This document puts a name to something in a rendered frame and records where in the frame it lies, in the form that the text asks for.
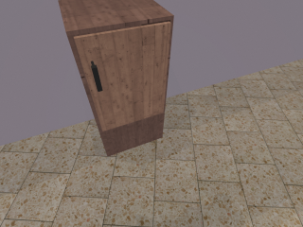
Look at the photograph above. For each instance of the cupboard door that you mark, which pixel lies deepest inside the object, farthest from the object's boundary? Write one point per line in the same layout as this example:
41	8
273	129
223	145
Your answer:
132	66

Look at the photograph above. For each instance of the handle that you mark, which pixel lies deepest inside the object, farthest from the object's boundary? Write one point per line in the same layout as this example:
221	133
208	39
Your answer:
96	76

